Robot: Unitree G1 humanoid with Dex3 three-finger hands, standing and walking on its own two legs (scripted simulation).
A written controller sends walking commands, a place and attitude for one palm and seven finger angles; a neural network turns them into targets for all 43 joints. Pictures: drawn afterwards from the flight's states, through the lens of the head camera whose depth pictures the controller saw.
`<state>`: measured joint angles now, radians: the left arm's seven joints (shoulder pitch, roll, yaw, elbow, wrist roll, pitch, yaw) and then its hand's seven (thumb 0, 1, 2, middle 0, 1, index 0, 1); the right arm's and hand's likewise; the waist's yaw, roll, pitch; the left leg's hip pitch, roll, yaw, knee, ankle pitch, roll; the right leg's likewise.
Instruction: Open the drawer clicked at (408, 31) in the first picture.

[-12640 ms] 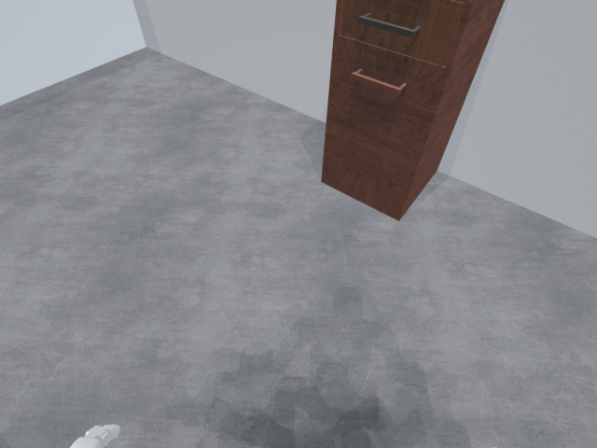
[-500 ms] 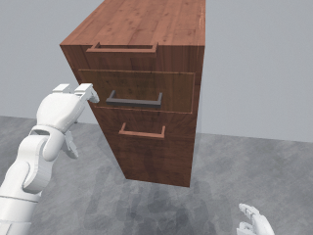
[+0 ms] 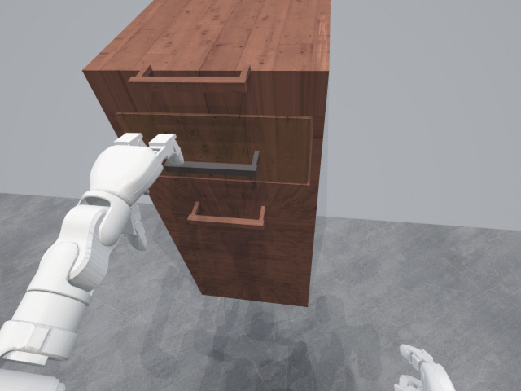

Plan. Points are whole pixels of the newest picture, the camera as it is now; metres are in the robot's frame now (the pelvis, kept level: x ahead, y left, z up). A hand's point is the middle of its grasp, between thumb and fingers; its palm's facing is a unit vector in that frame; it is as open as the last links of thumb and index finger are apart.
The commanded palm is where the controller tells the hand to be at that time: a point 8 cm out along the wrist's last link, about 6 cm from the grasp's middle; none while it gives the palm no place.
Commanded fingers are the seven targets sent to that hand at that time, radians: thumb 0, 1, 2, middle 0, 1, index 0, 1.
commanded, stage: move the hooked fingers above the handle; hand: left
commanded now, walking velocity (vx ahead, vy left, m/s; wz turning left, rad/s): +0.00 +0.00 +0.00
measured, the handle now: (213, 161) +0.52 +0.17 +0.04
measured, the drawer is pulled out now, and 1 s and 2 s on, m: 0.00 0.00 0.00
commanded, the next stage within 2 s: lower the fingers behind the handle in 1.84 s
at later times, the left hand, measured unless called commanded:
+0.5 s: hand (178, 174) +0.42 +0.19 +0.11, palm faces +0.03 -0.04 -1.00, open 13.9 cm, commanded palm +0.40 +0.20 +0.17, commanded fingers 0.00 -0.50 0.30 -0.30 -1.20 -0.30 -1.20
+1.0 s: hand (198, 164) +0.46 +0.17 +0.08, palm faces -0.02 -0.02 -1.00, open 13.9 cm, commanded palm +0.46 +0.18 +0.15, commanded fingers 0.00 -0.50 0.30 -0.30 -1.20 -0.30 -1.20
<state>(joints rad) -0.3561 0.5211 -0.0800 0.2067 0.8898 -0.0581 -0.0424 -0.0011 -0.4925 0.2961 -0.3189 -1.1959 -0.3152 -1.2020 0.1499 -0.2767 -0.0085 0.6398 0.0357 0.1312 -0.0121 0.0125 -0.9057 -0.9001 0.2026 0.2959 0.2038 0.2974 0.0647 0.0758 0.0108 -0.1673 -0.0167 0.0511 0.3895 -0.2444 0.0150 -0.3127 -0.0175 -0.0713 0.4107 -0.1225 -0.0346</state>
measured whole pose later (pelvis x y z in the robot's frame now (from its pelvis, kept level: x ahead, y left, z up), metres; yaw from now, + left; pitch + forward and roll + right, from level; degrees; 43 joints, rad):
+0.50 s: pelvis +0.01 +0.01 +0.00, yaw -1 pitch +5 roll +1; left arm -0.55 0.44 -0.18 0.44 0.95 -0.03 0.04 0.00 -0.49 0.30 -0.32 -1.20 -0.32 -1.20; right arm 0.18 -0.26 -0.01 0.65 0.04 0.14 -0.02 0.01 -0.91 -0.90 0.20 0.30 0.20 0.30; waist 0.04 0.06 -0.02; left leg -0.22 -0.03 0.06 0.41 -0.27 0.03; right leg -0.38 -0.03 -0.05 0.45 -0.15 -0.02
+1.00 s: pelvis +0.03 +0.00 -0.01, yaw +0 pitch +8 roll +1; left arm -0.70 0.39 -0.22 0.65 0.99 -0.01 0.09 0.00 -0.49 0.30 -0.32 -1.20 -0.31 -1.20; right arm 0.21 -0.26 -0.03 0.67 0.03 0.15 -0.03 0.01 -0.91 -0.90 0.20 0.30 0.20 0.30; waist 0.02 0.05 -0.05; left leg -0.28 -0.02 0.06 0.45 -0.31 0.02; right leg -0.44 -0.02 -0.06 0.50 -0.20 -0.03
